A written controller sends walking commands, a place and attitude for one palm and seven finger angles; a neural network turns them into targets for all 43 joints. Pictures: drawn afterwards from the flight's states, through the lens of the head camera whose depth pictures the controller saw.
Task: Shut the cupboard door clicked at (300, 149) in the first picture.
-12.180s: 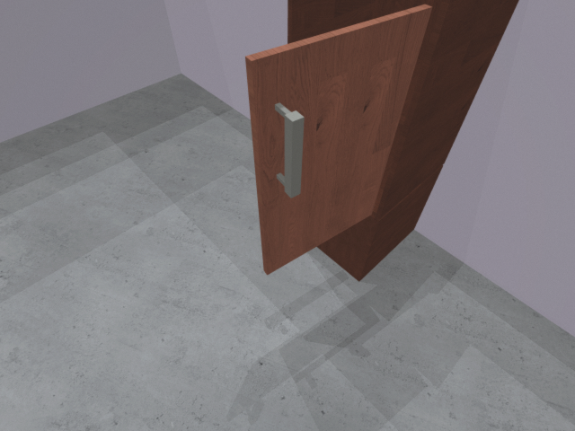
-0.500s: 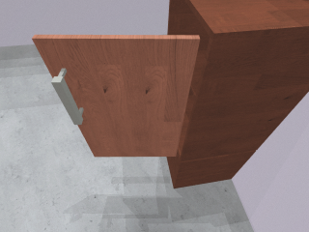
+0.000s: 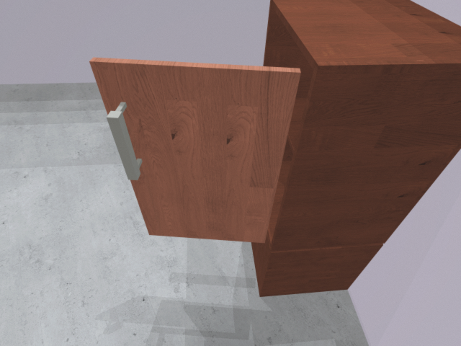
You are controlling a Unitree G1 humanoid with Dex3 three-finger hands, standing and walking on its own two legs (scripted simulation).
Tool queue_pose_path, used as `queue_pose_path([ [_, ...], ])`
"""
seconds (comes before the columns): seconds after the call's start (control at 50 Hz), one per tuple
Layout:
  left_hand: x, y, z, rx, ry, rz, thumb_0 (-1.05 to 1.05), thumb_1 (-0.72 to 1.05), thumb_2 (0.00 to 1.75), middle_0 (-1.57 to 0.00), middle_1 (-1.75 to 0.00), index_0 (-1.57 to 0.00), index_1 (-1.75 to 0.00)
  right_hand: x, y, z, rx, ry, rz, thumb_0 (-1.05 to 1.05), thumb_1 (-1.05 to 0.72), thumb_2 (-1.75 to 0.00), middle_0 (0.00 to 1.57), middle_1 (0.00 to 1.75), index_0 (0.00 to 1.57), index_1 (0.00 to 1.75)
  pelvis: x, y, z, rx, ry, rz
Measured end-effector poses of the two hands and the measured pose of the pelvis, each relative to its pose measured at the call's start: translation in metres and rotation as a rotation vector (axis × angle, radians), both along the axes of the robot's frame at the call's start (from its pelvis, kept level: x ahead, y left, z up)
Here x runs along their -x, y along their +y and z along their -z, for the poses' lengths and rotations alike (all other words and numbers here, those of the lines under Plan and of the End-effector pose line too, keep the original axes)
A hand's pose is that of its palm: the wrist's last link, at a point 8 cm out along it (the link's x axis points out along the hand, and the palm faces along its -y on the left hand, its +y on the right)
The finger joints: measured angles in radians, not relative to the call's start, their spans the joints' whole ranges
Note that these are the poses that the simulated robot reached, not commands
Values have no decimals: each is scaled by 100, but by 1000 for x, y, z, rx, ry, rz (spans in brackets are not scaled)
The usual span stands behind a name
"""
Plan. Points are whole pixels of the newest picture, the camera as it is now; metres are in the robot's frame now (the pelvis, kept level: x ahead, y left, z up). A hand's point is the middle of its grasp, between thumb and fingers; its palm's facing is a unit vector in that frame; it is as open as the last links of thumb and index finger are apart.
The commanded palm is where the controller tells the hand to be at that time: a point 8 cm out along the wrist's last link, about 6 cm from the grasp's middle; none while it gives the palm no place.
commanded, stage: come to a stop and stand still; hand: left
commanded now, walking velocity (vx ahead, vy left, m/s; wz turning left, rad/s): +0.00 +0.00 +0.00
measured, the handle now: (128, 142) +0.50 +0.26 +0.08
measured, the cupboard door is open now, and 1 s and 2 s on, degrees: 81 81 81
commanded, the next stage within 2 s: look again from close up in 0.16 s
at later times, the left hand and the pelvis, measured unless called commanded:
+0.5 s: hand out of the picture +0.00 +0.17 -0.18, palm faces +0.02 -0.99 -0.14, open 7.4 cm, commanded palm none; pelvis +0.01 +0.02 +0.01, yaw +0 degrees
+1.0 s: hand (104, 345) +0.15 +0.23 -0.08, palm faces +0.18 -0.96 -0.20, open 7.2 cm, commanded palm +0.13 +0.24 -0.05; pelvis +0.03 +0.04 +0.00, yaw +4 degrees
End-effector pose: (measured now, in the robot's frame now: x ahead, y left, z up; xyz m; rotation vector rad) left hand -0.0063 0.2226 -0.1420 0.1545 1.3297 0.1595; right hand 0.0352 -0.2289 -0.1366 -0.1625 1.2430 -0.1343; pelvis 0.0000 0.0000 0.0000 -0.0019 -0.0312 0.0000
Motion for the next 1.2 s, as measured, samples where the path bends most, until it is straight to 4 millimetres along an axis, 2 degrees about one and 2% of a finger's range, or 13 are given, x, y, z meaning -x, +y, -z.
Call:
queue_pose_path([
  [0.1, 6, -4, 5, 21, 8, -11, 1, 91, 90, -20, -29, -20, -30, 25, 1, -1, 7, 56, 17, 1, -91, -89, 20, 30, 20, 30, 3, -1, 0, 4, 8, -7],
  [0.22, 1, -6, 7, 42, 7, -9, 1, 91, 90, -20, -29, -20, -30, 59, 11, -2, 2, 154, 44, 1, -91, -89, 20, 30, 19, 30, 2, 2, -2, 6, 15, -6],
  [0.34, -1, -7, 6, 55, 22, -5, 1, 91, 90, -20, -29, -20, -30, 74, 24, -3, -15, 210, 60, 1, -91, -89, 20, 30, 20, 30, -2, 7, -4, 7, 19, -3],
  [0.44, -1, -6, 6, 64, 45, -3, 1, 91, 90, -20, -29, -20, -30, 67, 35, -2, -28, 207, 63, 1, -91, -89, 20, 30, 20, 30, -7, 12, -5, 9, 16, 1],
  [0.56, -2, -3, 6, 72, 62, -3, 0, 91, 90, -19, -29, -20, -30, 45, 45, -1, -35, 170, 54, 1, -91, -89, 20, 30, 20, 30, -13, 19, -6, 11, 12, 6],
  [0.88, -15, 13, 9, 76, 89, 5, 0, 91, 90, -19, -29, -20, -30, 13, 48, -6, 18, 143, 44, 1, -92, -89, 20, 30, 20, 30, -30, 38, -6, 16, 16, 14],
  [0.92, -40, 32, -6, 24, -10, -53, 3, 94, 90, -20, -30, -20, -30, 4, 43, -13, 50, 34, 45, 2, -92, -89, 20, 30, 20, 30, -30, 38, -4, 17, 21, -7],
  [0.98, -105, 53, -68, -57, -436, -43, 6, 97, 90, -21, -31, -21, -31, -22, 35, -27, 62, -197, 7, 2, -93, -89, 20, 30, 20, 30, -34, 40, -2, 20, 41, -44],
  [1.02, -150, 51, -109, -54, -715, -26, 5, 97, 90, -22, -32, -22, -32, -44, 30, -30, 57, -322, -43, 2, -92, -89, 20, 30, 20, 30, -32, 43, 2, 26, 53, -79],
  [1.06, -187, 40, -137, -4, -982, 1, 4, 96, 90, -23, -34, -23, -35, -70, 24, -32, 57, -432, -92, 2, -92, -89, 20, 30, 20, 30, -29, 44, 13, 11, 82, -90],
  [1.12, -216, 17, -151, 152, -1281, 53, 3, 95, 90, -27, -38, -27, -39, -111, 15, -33, 78, -556, -150, 2, -91, -89, 20, 30, 20, 30, -25, 43, 33, 9, 132, -77],
  [1.16, -217, 6, -144, 222, -1386, 129, 2, 94, 90, -30, -42, -30, -42, -139, 12, -36, 93, -619, -171, 2, -91, -89, 20, 30, 20, 30, -24, 40, 48, 12, 162, -64],
  [1.2, -208, 2, -128, 244, -1386, 186, 1, 93, 90, -33, -45, -34, -46, -166, 11, -40, 104, -678, -190, 2, -91, -89, 20, 30, 20, 30, -24, 36, 62, 13, 187, -54],
])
